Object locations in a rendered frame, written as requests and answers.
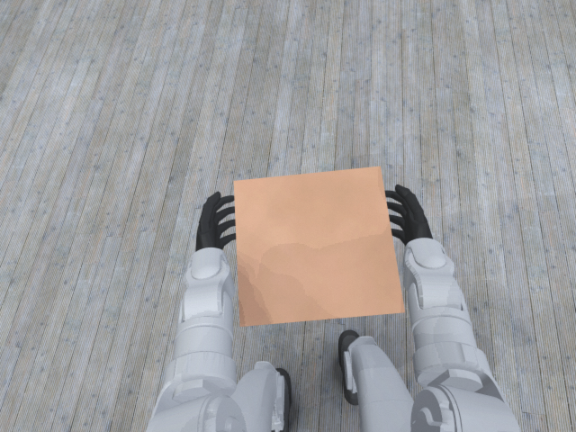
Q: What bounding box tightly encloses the left robot forearm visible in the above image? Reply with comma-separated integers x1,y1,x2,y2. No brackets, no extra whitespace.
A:
149,247,237,422

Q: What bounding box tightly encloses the robot right shin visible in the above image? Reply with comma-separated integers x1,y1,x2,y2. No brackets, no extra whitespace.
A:
349,336,377,392

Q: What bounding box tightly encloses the right robot forearm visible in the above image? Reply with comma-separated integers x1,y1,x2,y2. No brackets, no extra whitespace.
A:
403,238,521,432

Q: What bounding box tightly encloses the left robot hand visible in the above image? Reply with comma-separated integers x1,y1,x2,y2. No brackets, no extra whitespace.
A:
195,192,236,252

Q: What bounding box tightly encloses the robot shin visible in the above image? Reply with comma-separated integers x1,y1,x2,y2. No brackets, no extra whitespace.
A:
349,336,377,392
254,361,284,430

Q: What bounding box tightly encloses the carton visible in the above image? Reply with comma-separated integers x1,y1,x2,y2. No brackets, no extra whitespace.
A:
234,166,405,327

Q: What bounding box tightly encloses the robot left shin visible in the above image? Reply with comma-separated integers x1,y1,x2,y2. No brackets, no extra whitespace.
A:
254,361,284,430

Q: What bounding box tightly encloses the right robot hand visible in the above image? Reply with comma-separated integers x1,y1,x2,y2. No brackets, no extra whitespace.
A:
385,184,433,247

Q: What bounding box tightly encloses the robot right upper arm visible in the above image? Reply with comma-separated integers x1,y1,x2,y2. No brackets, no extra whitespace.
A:
410,384,520,432

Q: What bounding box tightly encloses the robot left upper arm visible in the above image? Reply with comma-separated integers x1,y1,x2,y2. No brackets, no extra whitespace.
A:
146,393,247,432

